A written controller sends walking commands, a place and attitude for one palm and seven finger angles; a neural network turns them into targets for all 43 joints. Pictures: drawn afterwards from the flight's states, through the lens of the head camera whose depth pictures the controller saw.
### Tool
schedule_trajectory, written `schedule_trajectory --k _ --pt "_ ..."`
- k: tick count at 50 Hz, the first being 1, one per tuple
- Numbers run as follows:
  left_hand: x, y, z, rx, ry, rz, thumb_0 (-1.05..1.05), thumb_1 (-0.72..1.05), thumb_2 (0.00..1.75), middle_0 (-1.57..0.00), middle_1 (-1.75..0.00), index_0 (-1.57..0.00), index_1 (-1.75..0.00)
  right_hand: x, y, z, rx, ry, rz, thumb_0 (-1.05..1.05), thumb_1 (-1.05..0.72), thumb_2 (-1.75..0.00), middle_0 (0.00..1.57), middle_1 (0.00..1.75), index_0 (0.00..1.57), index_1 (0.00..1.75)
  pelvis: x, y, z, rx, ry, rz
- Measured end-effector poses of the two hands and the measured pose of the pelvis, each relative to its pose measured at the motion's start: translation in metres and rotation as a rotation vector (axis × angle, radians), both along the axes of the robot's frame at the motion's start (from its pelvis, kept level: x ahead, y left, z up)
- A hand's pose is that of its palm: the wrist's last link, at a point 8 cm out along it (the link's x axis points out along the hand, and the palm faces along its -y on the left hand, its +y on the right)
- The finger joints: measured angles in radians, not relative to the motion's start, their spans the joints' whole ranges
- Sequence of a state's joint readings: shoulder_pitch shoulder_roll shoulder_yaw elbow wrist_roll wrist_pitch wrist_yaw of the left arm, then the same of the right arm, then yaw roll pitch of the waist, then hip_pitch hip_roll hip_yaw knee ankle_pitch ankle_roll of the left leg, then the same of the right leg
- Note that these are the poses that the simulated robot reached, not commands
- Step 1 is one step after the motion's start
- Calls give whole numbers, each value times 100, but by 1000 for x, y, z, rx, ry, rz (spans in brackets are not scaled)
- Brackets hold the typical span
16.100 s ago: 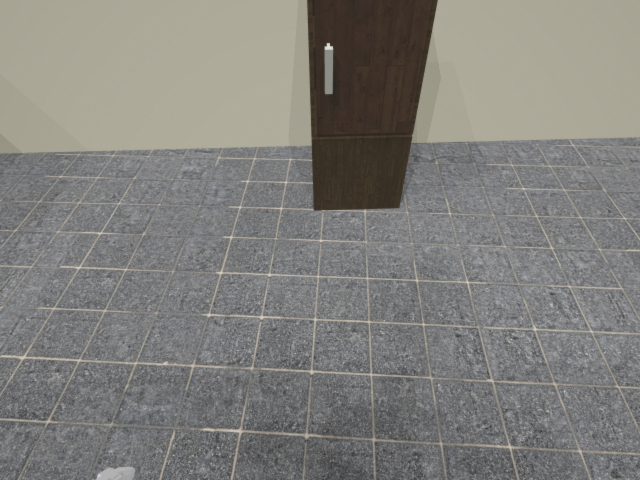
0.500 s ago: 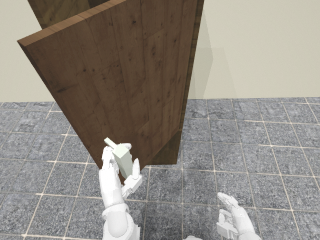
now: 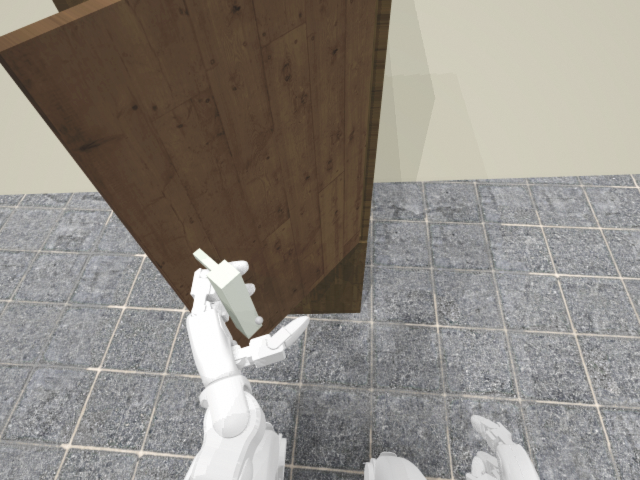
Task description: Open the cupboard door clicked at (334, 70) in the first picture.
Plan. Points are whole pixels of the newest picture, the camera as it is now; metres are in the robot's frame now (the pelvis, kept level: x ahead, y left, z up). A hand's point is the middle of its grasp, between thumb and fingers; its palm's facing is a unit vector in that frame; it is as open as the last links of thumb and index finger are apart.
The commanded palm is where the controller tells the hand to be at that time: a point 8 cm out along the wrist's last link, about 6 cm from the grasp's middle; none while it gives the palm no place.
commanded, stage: open thumb and fingers to let go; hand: left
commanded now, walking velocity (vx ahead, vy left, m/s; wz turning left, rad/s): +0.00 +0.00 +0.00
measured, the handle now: (226, 293) +0.34 +0.13 +0.03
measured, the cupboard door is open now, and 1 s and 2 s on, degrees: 48 49 49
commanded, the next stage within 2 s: slide the hand sideways off the handle in 0.38 s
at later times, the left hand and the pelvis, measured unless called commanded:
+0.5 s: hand (255, 323) +0.30 +0.09 +0.03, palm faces +0.33 -0.95 -0.01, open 14.8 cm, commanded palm +0.26 +0.14 +0.02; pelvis -0.01 +0.03 +0.00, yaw -1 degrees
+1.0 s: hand (230, 372) +0.24 +0.11 +0.03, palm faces -0.03 -1.00 +0.03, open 16.2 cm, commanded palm +0.22 +0.17 +0.02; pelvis -0.01 +0.06 -0.01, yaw -3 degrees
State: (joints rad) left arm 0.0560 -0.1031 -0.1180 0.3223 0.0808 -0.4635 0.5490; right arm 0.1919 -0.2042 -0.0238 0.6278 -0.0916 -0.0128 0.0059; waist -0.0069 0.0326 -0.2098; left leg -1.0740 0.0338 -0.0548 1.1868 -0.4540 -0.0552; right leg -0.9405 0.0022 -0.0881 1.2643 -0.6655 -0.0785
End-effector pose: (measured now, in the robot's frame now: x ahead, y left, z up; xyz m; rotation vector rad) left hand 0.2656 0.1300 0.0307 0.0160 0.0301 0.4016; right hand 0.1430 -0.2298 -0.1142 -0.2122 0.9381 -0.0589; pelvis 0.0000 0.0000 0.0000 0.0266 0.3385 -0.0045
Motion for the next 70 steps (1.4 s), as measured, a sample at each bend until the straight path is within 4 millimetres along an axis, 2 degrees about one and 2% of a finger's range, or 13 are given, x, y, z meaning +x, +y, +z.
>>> schedule_trajectory --k 4,9,17,25,27,32,36,45,51,59,70 --pt "0 0 -1 -4 -7 -7 0 -27 40 -31 -121 -33 -121 -3 4 -1 -1 0 -6 1 -90 -90 20 30 20 30 -2 4 -1 -4 -1 -4" --pt "0 0 -1 -10 -9 -13 0 -41 33 -29 -109 -31 -109 -1 14 2 2 -17 -1 1 -90 -90 20 30 20 30 -4 11 -1 -11 -5 -8" --pt "0 2 -1 -9 -13 -45 -1 -48 30 -28 -78 -29 -78 9 33 8 6 -52 19 1 -90 -90 20 30 20 30 -7 22 -1 -27 -11 -9" --pt "-1 6 -1 -7 -14 -69 -1 -50 30 -38 -60 -37 -62 17 49 12 8 -74 41 1 -90 -90 20 30 20 30 -11 32 -2 -42 -18 -6" --pt "-2 10 -2 10 -25 -134 -1 -50 30 -38 -57 -35 -59 17 52 13 9 -77 44 1 -90 -90 20 30 20 30 -12 34 -3 -42 -14 -3" --pt "-4 24 -3 40 -52 -454 -1 -50 30 -29 -45 -22 -46 10 50 13 9 -83 11 1 -90 -90 20 30 20 30 -14 41 -7 -54 -19 -2" --pt "-5 27 -2 -54 -43 -493 -1 -50 30 -22 -38 -17 -38 1 49 15 2 -72 -21 1 -90 -90 20 30 20 30 -13 48 -6 -59 -24 -13" --pt "-28 26 0 -68 -51 -448 -1 -50 30 -13 -31 -18 -33 -3 54 19 0 -61 -30 1 -90 -90 20 30 20 30 -8 57 -8 -54 -10 -31" --pt "-42 42 -6 -44 -31 -434 -1 -50 30 -14 -31 -17 -31 9 63 17 7 -84 -10 1 -90 -90 20 30 20 30 -7 58 -13 -59 -6 -27" --pt "-52 51 -2 -52 -27 -429 -1 -50 30 -16 -31 -18 -31 30 71 20 24 -142 15 1 -90 -90 20 30 20 30 -5 56 -15 -64 0 -20" --pt "-72 64 -1 -37 2 -405 -1 -50 30 -16 -31 -18 -31 40 60 22 12 -178 19 1 -90 -90 20 30 20 30 -1 46 -17 -59 6 -17"
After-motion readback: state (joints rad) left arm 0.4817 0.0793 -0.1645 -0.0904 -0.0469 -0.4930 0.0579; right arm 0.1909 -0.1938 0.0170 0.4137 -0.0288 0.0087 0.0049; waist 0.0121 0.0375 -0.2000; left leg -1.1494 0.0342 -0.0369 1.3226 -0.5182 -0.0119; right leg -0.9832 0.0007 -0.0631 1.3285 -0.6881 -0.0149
